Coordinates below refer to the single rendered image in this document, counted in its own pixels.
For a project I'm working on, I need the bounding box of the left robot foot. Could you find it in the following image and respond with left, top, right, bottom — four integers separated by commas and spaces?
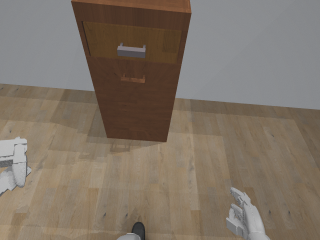
131, 222, 145, 240

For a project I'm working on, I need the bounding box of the cabinet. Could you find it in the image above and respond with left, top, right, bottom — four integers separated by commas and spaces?
71, 0, 192, 142

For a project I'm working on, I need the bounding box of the robot left hand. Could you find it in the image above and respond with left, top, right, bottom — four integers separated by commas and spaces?
0, 136, 32, 196

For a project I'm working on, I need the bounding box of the robot right hand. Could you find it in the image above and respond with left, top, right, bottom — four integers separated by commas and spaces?
226, 187, 266, 240

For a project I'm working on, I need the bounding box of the handle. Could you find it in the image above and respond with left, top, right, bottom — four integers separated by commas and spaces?
117, 42, 146, 58
120, 77, 145, 87

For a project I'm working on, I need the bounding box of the drawer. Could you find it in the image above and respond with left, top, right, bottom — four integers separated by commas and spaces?
83, 21, 182, 64

